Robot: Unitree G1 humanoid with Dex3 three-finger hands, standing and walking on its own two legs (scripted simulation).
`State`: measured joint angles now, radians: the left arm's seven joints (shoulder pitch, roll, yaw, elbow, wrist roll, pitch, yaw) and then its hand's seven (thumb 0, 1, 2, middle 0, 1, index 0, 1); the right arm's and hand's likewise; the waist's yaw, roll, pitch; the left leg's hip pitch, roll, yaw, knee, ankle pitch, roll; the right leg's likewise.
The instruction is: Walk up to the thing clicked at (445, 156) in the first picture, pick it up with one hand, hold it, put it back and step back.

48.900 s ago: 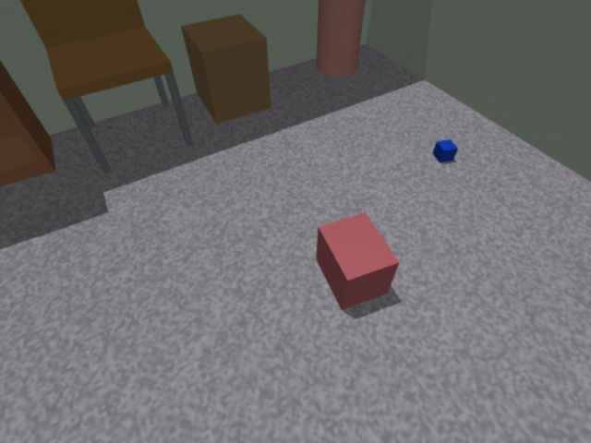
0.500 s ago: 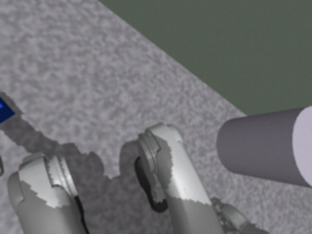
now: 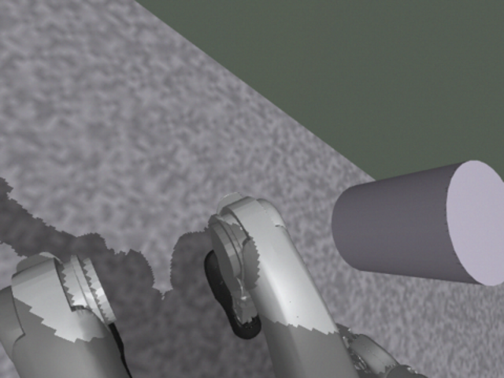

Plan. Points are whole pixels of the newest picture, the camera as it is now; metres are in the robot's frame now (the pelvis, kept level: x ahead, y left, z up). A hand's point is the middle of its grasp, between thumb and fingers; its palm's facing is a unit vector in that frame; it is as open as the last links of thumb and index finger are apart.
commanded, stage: open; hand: left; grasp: from above
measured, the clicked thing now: out of the picture +0.45 +0.32 -0.27
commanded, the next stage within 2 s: withdraw in 0.68 s
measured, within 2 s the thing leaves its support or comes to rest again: neither
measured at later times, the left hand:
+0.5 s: hand out of the picture +0.44 +0.33 -0.24, palm faces -0.37 -0.25 -0.90, open 13.9 cm
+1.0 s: hand out of the picture +0.46 +0.33 -0.22, palm faces -0.30 -0.24 -0.92, open 14.3 cm
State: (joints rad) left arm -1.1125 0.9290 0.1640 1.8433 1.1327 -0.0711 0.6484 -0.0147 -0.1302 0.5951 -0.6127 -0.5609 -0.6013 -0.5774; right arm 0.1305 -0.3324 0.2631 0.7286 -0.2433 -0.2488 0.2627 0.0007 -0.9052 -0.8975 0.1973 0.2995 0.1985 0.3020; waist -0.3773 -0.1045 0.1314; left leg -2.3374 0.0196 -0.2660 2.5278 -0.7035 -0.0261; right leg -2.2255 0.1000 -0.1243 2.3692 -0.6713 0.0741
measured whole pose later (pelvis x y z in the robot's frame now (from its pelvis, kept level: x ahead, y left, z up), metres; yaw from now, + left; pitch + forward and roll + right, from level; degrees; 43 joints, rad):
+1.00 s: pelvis +0.00 +0.00 +0.01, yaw +0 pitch +30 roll -13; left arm -1.03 0.87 0.18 1.60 1.11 -0.05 0.60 0.00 -0.57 1.02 -0.10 -1.00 -0.08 -1.01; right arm 0.15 -0.34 0.22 0.74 -0.21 -0.26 0.30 0.00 -0.91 -0.90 0.20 0.30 0.20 0.30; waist -0.35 -0.09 0.11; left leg -2.33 0.02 -0.27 2.50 -0.72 -0.04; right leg -2.22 0.09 -0.13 2.35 -0.68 0.06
